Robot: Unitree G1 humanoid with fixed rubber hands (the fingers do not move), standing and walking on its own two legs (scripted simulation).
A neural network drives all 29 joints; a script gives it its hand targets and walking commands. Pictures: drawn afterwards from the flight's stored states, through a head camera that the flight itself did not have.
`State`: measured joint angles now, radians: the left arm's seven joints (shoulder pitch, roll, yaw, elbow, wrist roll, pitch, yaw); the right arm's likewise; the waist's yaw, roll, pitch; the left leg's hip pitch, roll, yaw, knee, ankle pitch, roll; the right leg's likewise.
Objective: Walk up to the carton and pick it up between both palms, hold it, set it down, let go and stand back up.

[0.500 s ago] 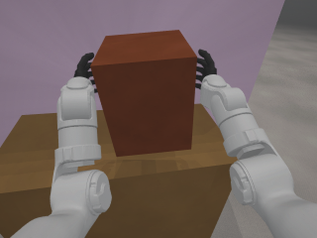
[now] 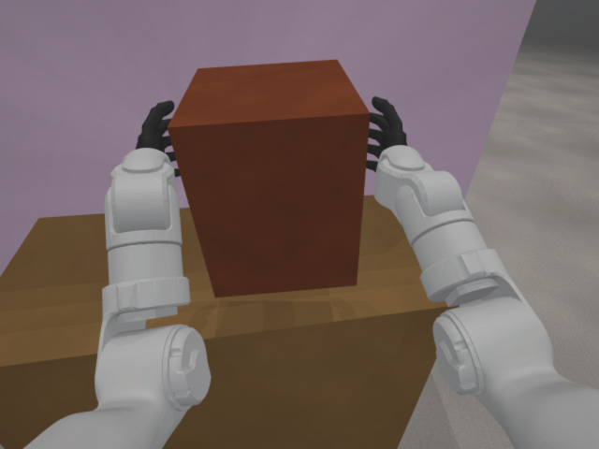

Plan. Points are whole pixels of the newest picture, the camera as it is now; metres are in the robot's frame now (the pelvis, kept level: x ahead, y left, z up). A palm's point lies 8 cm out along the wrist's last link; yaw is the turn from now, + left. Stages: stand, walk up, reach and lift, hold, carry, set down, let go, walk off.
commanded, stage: hold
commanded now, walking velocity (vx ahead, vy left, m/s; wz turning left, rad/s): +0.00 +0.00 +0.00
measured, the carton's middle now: (277, 176) +0.41 +0.01 +0.23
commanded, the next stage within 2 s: none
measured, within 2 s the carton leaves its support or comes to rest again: neither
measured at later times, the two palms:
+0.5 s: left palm (151, 164) +0.36 +0.16 +0.28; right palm (387, 158) +0.36 -0.13 +0.28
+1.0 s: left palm (156, 160) +0.36 +0.16 +0.28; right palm (393, 156) +0.36 -0.13 +0.28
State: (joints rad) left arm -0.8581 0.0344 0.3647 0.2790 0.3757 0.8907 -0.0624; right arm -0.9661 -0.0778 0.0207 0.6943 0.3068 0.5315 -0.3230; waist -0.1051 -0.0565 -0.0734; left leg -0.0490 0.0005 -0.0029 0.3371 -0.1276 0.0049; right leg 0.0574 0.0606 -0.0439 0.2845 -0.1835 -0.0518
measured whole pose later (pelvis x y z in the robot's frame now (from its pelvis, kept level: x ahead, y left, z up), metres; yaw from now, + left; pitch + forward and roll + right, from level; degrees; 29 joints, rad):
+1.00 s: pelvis +0.00 +0.00 +0.00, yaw +0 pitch -8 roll +0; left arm -0.88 0.03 0.37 0.30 0.39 0.89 -0.06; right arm -0.98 -0.08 0.00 0.71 0.29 0.54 -0.31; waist -0.10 -0.06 -0.09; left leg -0.06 0.00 0.00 0.33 -0.12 0.00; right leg 0.03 0.06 -0.04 0.30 -0.19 -0.05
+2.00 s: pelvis +0.00 +0.00 +0.00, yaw +0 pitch -9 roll -1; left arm -0.86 0.03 0.37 0.27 0.39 0.88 -0.07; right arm -0.96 -0.06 0.01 0.69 0.29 0.52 -0.32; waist -0.10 -0.07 -0.06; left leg -0.05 0.00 -0.01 0.34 -0.13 0.01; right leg 0.06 0.06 -0.05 0.28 -0.18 -0.05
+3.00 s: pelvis +0.00 +0.00 +0.00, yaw +0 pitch -10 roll -1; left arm -0.88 0.03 0.36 0.29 0.40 0.88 -0.06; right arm -0.97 -0.07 -0.01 0.70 0.28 0.53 -0.31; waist -0.11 -0.05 -0.06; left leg -0.05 0.00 -0.01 0.35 -0.13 0.01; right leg 0.06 0.06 -0.05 0.29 -0.18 -0.05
